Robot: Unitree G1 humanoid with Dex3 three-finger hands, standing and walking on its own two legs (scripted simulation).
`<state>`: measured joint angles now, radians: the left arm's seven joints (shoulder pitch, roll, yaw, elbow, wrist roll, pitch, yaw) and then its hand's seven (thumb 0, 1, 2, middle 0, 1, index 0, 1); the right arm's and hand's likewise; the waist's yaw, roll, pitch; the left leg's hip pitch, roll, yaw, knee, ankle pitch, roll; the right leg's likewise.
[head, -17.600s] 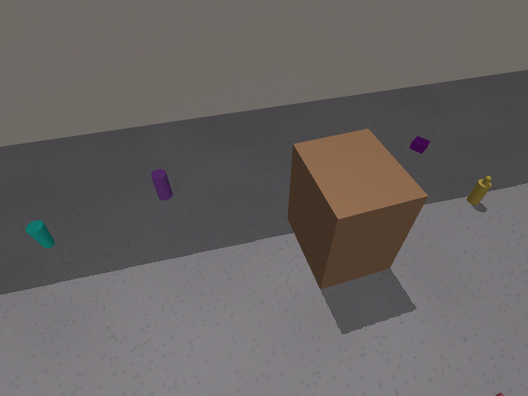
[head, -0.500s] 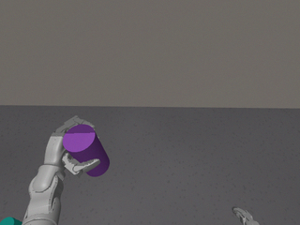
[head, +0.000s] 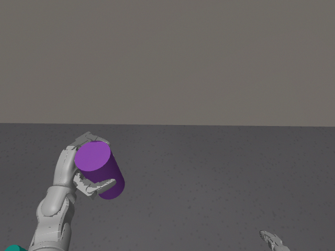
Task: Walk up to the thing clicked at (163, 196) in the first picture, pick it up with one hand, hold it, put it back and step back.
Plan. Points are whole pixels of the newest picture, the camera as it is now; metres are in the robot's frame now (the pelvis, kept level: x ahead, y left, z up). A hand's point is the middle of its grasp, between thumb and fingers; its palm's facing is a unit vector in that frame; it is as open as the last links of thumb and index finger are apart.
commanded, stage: hold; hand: left
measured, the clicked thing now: (102, 172) +0.32 +0.16 +0.02
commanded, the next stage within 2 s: none
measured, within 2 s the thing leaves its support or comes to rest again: neither
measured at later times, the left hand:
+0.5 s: hand (99, 164) +0.32 +0.16 +0.05, palm faces -0.10 -0.99 -0.01, open 10.5 cm
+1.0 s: hand (101, 165) +0.32 +0.15 +0.05, palm faces -0.13 -0.99 -0.03, open 10.5 cm
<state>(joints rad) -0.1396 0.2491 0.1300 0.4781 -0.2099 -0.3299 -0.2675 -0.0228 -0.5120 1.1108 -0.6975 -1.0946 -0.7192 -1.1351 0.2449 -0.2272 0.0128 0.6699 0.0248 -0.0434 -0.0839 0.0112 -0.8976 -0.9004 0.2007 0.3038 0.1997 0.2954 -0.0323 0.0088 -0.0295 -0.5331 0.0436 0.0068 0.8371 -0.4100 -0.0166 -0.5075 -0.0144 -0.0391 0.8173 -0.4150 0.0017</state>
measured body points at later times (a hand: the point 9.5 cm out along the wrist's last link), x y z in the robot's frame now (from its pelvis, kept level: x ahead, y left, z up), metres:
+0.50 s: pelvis +0.00 +0.00 +0.00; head +0.04 +0.00 +0.45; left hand +0.32 +0.21 +0.05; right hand +0.12 -0.25 -0.10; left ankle +0.01 +0.13 -0.70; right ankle +0.00 -0.12 -0.70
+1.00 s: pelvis +0.00 +0.00 +0.01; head +0.04 +0.00 +0.45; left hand +0.32 +0.21 +0.05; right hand +0.12 -0.25 -0.10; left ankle +0.01 +0.13 -0.70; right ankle +0.00 -0.12 -0.70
